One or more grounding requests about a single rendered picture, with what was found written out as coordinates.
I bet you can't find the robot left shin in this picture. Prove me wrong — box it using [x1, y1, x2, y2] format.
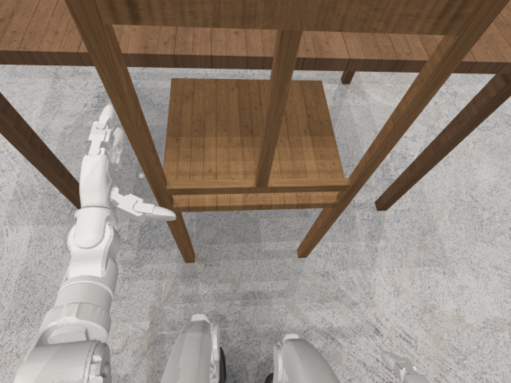
[180, 314, 220, 383]

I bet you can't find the chair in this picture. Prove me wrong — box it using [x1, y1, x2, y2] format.
[65, 0, 509, 263]

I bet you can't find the robot left upper arm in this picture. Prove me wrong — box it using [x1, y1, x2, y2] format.
[18, 340, 112, 383]

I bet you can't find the left robot forearm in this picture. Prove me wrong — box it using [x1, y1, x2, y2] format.
[13, 206, 121, 383]

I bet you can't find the table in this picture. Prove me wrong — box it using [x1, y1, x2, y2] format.
[0, 0, 511, 211]

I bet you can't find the right robot thigh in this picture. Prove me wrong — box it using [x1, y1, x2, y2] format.
[273, 338, 341, 383]

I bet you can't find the right robot hand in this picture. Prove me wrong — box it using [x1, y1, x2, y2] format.
[382, 351, 429, 383]

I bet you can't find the left robot hand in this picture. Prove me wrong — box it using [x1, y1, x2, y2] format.
[79, 104, 176, 223]

